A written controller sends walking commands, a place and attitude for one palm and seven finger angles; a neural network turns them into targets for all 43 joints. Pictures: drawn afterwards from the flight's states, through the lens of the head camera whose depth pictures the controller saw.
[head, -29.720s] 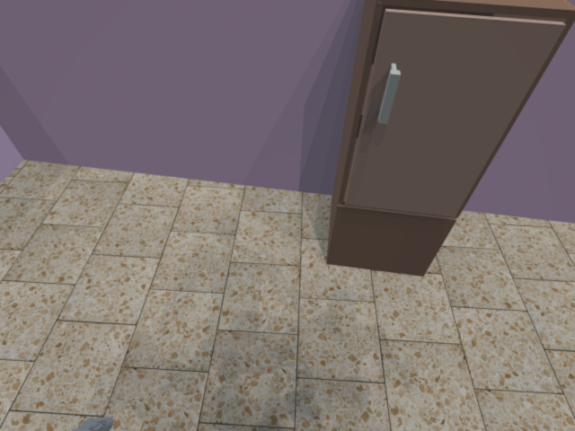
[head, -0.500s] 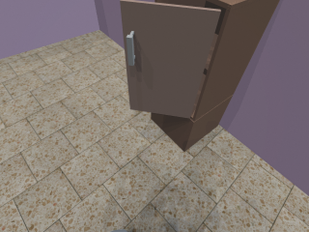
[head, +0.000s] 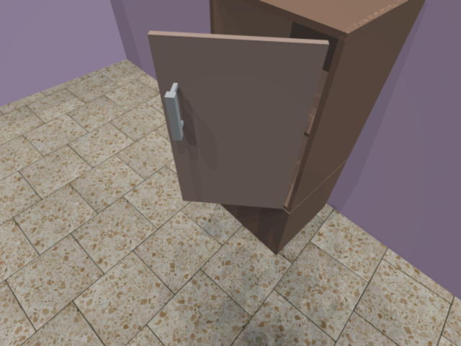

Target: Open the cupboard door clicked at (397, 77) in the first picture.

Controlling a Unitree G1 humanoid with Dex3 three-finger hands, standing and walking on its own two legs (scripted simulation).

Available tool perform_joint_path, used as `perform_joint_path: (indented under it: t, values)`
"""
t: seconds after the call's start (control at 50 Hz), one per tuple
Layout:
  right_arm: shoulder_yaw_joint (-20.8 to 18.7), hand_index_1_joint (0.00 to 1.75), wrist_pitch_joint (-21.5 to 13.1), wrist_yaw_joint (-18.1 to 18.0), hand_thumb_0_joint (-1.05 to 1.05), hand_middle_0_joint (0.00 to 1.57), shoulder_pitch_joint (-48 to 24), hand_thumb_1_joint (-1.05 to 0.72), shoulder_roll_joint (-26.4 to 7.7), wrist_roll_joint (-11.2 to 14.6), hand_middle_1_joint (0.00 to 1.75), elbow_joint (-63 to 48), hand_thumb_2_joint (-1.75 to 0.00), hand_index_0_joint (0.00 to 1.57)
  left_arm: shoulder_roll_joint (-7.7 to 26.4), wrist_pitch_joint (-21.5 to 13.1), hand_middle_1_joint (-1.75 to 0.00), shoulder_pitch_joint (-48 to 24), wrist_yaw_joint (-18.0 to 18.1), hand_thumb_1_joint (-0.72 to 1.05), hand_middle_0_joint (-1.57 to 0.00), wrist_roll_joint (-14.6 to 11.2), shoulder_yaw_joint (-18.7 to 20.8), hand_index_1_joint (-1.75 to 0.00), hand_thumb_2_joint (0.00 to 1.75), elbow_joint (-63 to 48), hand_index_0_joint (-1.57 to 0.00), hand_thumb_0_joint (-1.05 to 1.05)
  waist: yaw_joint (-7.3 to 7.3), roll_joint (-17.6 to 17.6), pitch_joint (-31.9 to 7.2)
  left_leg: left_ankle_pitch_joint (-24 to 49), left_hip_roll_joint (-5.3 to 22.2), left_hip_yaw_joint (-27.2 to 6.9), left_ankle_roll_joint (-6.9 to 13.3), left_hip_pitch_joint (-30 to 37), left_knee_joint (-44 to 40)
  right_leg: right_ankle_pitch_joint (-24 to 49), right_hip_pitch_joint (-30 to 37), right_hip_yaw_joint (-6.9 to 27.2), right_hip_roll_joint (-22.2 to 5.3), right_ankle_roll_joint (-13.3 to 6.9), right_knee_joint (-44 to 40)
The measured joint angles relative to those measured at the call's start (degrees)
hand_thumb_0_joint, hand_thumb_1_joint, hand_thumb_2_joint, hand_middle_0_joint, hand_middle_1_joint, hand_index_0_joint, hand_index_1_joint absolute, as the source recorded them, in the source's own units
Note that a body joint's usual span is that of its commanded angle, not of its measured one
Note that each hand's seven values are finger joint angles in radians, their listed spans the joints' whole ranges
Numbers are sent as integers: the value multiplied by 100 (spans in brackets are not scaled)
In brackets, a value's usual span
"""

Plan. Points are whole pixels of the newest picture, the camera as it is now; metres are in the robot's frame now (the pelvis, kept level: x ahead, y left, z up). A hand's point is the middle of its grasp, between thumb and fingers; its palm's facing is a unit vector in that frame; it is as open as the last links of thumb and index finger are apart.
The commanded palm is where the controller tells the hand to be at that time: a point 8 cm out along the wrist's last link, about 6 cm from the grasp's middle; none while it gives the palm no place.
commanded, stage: come to a stop and stand still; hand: left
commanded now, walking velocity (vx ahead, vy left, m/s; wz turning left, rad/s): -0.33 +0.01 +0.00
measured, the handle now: (176, 112) +0.60 +0.16 +0.05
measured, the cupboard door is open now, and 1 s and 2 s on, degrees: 41 41 41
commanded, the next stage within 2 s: look again from close up in 1.34 s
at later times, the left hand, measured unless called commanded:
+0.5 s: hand out of the picture +0.08 +0.19 -0.17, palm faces +0.02 -0.97 -0.24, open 7.4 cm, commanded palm none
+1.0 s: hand out of the picture +0.02 +0.22 -0.17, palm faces +0.01 -0.97 -0.25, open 7.3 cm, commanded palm none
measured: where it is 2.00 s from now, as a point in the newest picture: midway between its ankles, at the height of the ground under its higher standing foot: outside the picture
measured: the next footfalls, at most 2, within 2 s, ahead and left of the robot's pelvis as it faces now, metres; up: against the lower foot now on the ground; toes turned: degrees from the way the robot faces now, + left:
left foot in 0.04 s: +0.05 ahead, +0.10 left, +0.00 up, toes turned +2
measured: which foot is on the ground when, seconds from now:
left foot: up 0.00-0.02, down 0.04-1.00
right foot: down 0.00-1.00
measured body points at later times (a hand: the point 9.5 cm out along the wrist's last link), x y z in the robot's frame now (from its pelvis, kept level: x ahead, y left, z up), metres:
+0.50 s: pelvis +0.03 -0.01 +0.00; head +0.07 -0.01 +0.45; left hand +0.08 +0.24 -0.15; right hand +0.09 -0.26 -0.15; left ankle -0.01 +0.10 -0.71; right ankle +0.01 -0.12 -0.74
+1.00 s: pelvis -0.02 +0.02 +0.00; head -0.03 +0.02 +0.45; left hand +0.02 +0.27 -0.15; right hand +0.03 -0.21 -0.15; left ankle +0.00 +0.10 -0.74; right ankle +0.01 -0.12 -0.74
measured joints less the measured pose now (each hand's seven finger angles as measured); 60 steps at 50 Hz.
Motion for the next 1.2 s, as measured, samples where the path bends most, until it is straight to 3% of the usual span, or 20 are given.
perform_joint_path:
  t: [0.04,0.06,0.16,0.24,0.3,0.34,0.4,0.46,0.5,0.54,0.56,0.6,0.66,0.7,0.8,1.0,1.2]
  values:
    - [31,30,-56,-28,1,20,-76,-91,36,11,30,-84,-89,20,31,67,-30,43,53,93,-20,-51,-8,-30,90,74,-20,-1,9,-19,10,1253,57,-42,-38,137,-950,-52,68,40,39,53,1]
    - [40,30,-81,-46,1,20,-106,-91,39,6,30,-113,-89,20,37,124,-30,58,58,93,-20,-77,-28,-30,90,114,-20,-1,22,4,3,1478,89,-35,24,200,-1075,-130,73,56,65,90,76]
    - [1,30,12,-160,2,20,-356,-93,110,-27,30,-244,-89,21,162,418,-30,90,68,93,-20,-71,-19,-30,90,136,-20,0,81,-213,1,921,-68,164,280,408,-1218,-515,-103,292,-59,150,648]
    - [-54,30,44,-186,1,20,-527,-93,51,-76,30,-451,-89,21,252,534,-30,-15,66,92,-20,-70,57,-30,90,22,-20,0,14,-101,170,1013,-11,62,281,423,-1327,-1338,-371,450,165,92,1453]
    - [-105,30,92,-177,1,20,-591,-92,-51,-81,30,-515,-89,21,287,524,-30,-58,55,92,-20,-65,95,-30,90,-107,-20,0,22,26,222,1026,52,-30,200,393,-1314,-945,-262,427,256,47,1053]
    - [-136,30,138,-154,1,20,-584,-91,-107,-52,30,-540,-89,21,350,456,-30,11,45,92,-20,-34,98,-30,90,-228,-20,0,63,-12,165,928,22,-32,127,290,-1121,50,-30,468,201,-8,372]
    - [-212,30,262,-110,1,20,-657,-91,-258,2,30,-542,-89,21,312,382,-30,36,61,91,-20,13,57,-30,90,-191,-20,0,62,106,112,103,-4,-252,50,-32,-274,-510,18,403,254,-70,331]
    - [-202,30,317,-122,1,20,-777,-91,-313,26,30,-512,-89,20,228,340,-30,39,90,91,-20,22,0,-30,90,-120,-20,0,64,101,143,-337,-115,-382,5,-171,386,-396,81,393,268,-64,178]
    - [-162,30,278,-114,1,20,-822,-91,-274,47,30,-503,-89,20,202,318,-30,57,92,91,-20,16,-31,-30,90,-77,-20,0,78,-4,149,-199,-153,-328,-35,-31,88,-304,123,426,254,-72,64]
    - [-110,30,193,-102,1,20,-819,-91,-229,46,30,-495,-89,20,174,308,-30,91,83,91,-20,-19,-66,-30,90,-22,-20,0,79,-75,121,540,-145,-275,-41,297,-802,-289,118,447,266,-45,68]
    - [-86,30,136,-98,1,20,-788,-91,-232,33,30,-493,-89,20,139,312,-30,107,69,91,-20,-44,-87,-30,90,5,-20,0,69,-27,87,1009,-84,-305,56,434,-1167,-309,101,411,322,-23,103]
    - [-34,30,89,-97,1,20,-759,-91,-147,4,30,-400,-89,20,119,352,-30,82,55,91,-20,-63,-116,-30,90,91,-20,0,105,-116,73,989,-105,-287,199,507,-1226,-266,177,420,301,29,36]
    - [61,30,74,-74,1,20,-680,-91,-17,-16,30,-281,-89,20,135,400,-30,96,53,92,-20,-59,-118,-30,90,175,-20,0,178,-218,-12,934,-132,-253,214,620,-1434,-113,298,451,282,46,-232]
    - [93,30,66,-44,1,20,-666,-91,-9,17,30,-356,-89,20,113,267,-30,190,145,93,-20,-23,-178,-30,90,141,-20,0,202,-146,-35,925,-73,-228,194,473,-1287,-49,234,472,335,51,-289]
    - [72,30,-105,-65,1,20,-517,-91,29,23,30,-733,-89,21,147,201,-30,440,180,92,-20,-4,-247,-30,90,66,-20,0,40,-127,-56,895,-198,-139,302,460,-1149,-145,102,560,204,113,67]
    - [81,30,-34,6,1,20,-169,-91,-137,-43,30,-752,-89,21,260,324,-30,571,69,91,-20,30,-226,-30,90,-128,-20,0,84,28,-243,1196,-361,-103,437,469,-1310,77,66,595,47,160,36]
    - [76,30,5,37,1,20,128,-91,-224,-54,30,-501,-89,21,235,304,-30,979,49,91,-20,27,-229,-30,90,21,-20,0,69,35,-371,1432,-361,-139,403,308,-1496,220,-104,580,65,132,-96]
